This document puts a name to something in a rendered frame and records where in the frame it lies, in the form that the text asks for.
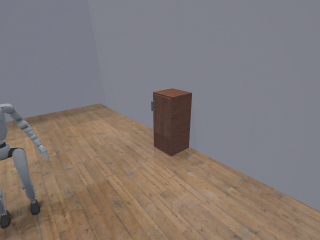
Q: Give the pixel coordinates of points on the cupboard door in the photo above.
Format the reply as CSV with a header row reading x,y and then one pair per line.
x,y
162,115

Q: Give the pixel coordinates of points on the left robot shin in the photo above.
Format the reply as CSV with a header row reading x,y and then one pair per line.
x,y
30,193

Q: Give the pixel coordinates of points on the robot left hand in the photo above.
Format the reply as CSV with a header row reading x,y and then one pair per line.
x,y
41,148

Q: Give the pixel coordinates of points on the left robot upper arm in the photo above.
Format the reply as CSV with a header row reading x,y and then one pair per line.
x,y
11,110

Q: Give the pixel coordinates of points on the handle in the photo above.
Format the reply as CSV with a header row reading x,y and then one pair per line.
x,y
152,105

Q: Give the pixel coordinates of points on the robot torso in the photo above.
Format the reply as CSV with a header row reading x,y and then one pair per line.
x,y
4,147

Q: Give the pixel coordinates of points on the left robot forearm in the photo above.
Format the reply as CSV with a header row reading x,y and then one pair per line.
x,y
32,136

